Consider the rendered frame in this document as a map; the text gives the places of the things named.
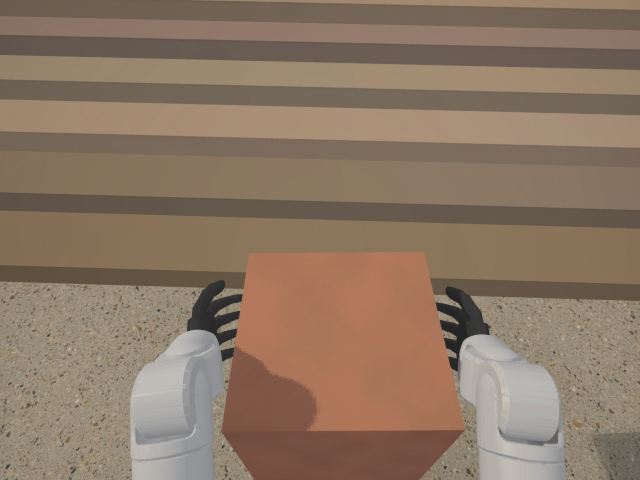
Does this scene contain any robot left hand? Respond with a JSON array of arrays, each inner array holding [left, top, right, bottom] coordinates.
[[187, 280, 243, 362]]

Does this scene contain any carton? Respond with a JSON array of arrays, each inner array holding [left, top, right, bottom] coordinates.
[[221, 252, 465, 480]]

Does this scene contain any robot right hand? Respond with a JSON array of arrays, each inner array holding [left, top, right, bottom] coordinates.
[[436, 286, 490, 372]]

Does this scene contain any left robot forearm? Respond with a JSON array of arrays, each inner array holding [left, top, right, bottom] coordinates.
[[130, 330, 225, 480]]

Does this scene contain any right robot forearm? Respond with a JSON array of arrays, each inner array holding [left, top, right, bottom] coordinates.
[[458, 334, 566, 480]]

